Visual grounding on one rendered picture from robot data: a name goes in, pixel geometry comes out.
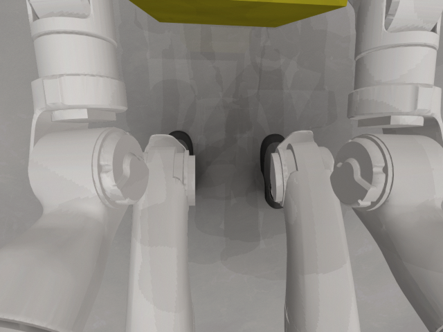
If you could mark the robot right forearm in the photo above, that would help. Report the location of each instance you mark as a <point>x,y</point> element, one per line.
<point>395,53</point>

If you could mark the robot right upper arm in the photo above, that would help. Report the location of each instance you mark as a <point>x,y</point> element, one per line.
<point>394,184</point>

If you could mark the robot left forearm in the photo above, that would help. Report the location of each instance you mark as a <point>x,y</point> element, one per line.
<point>75,48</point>

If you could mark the left robot shin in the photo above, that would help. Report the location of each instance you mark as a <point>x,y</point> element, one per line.
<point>163,140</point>

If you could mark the carton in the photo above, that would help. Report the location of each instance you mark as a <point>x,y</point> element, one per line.
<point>260,13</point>

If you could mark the robot right thigh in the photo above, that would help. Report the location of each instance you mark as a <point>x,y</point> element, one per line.
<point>320,294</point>

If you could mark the robot left upper arm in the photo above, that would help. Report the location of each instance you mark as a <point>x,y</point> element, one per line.
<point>85,180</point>

